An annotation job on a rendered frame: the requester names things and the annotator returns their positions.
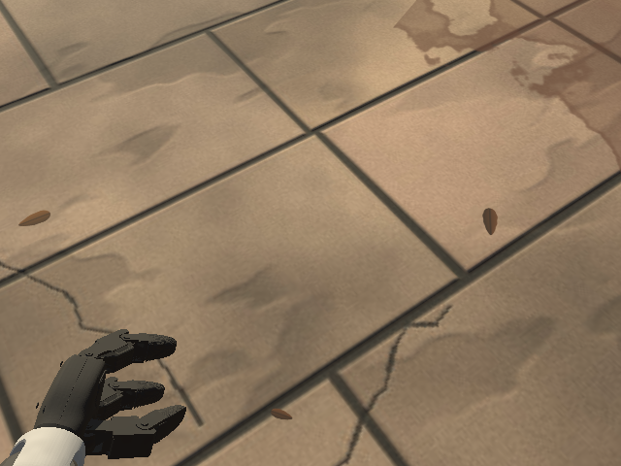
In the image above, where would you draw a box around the robot left hand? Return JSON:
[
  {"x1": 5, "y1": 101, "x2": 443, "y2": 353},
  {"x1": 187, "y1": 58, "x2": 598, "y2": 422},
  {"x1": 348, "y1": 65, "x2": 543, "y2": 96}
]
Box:
[{"x1": 33, "y1": 329, "x2": 186, "y2": 459}]

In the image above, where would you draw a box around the left robot forearm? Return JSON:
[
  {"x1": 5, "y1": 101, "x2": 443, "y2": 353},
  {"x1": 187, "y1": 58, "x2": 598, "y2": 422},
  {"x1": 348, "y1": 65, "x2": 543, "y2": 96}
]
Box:
[{"x1": 0, "y1": 427, "x2": 85, "y2": 466}]

